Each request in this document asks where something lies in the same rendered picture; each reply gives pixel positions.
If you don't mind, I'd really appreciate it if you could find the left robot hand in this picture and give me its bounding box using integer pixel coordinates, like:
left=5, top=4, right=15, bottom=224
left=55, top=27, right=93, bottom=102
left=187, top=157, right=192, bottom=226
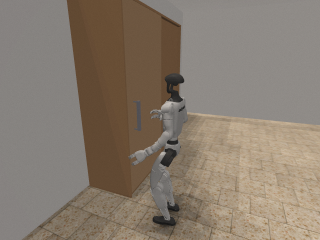
left=128, top=150, right=147, bottom=166

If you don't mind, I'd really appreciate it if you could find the left robot upper arm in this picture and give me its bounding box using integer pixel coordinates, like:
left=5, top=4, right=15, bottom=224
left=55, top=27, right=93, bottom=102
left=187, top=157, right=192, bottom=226
left=161, top=102, right=174, bottom=140

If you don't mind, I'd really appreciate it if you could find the wardrobe door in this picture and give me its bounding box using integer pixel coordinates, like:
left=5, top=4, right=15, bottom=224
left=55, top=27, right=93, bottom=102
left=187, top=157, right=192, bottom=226
left=161, top=19, right=178, bottom=152
left=122, top=0, right=162, bottom=192

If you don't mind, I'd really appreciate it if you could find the left robot thigh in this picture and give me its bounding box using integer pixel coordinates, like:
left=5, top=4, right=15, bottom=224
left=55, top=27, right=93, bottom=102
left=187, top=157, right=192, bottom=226
left=150, top=150, right=174, bottom=193

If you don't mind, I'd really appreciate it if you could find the right robot hand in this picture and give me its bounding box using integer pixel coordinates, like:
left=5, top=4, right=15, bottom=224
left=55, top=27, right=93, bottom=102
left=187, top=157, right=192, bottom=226
left=150, top=109, right=163, bottom=121

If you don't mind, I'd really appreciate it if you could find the left robot forearm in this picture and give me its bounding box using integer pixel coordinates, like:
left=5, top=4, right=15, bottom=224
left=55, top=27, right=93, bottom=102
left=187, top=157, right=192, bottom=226
left=144, top=132, right=170, bottom=157

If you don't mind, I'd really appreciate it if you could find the right robot upper arm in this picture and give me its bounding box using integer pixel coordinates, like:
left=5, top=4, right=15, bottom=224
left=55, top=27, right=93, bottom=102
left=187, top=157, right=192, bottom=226
left=181, top=97, right=188, bottom=123

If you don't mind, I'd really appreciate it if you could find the right robot foot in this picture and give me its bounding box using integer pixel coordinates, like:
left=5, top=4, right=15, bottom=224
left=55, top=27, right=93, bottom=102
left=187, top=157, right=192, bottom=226
left=167, top=202, right=180, bottom=212

